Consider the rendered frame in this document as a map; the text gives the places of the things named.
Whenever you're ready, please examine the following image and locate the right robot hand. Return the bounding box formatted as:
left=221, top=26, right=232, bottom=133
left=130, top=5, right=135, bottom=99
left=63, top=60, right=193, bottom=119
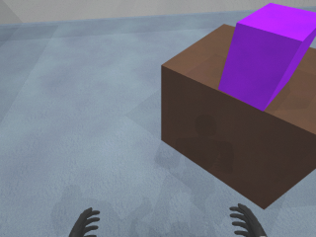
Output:
left=229, top=203, right=268, bottom=237

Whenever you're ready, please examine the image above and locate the carton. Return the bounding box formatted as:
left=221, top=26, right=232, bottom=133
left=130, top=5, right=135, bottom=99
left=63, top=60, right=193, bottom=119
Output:
left=218, top=3, right=316, bottom=112

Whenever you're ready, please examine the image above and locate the left robot hand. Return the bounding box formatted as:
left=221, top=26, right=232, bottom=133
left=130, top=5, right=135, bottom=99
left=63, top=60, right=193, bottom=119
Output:
left=68, top=207, right=100, bottom=237

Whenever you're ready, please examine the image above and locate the pedestal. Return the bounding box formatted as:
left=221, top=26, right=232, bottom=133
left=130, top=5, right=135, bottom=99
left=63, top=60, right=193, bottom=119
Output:
left=161, top=24, right=316, bottom=209

